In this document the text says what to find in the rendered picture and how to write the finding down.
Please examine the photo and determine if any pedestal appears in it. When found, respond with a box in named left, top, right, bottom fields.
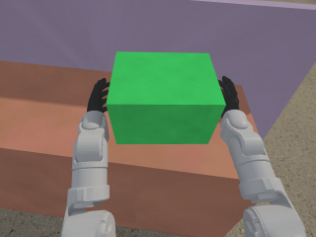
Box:
left=0, top=60, right=259, bottom=237

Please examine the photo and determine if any right robot hand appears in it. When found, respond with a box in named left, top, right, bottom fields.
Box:
left=218, top=76, right=240, bottom=118

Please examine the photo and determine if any robot left forearm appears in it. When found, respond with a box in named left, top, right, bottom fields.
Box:
left=60, top=111, right=110, bottom=237

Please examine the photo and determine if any robot right forearm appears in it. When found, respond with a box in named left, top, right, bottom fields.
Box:
left=219, top=110, right=307, bottom=237

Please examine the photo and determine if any left robot hand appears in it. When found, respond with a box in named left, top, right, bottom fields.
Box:
left=87, top=78, right=111, bottom=113

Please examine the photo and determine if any carton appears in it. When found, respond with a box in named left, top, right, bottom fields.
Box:
left=106, top=51, right=226, bottom=144

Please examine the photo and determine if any robot right upper arm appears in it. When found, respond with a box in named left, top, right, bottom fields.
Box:
left=243, top=203, right=306, bottom=237

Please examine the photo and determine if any robot left upper arm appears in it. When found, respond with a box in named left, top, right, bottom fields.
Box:
left=61, top=210, right=117, bottom=237

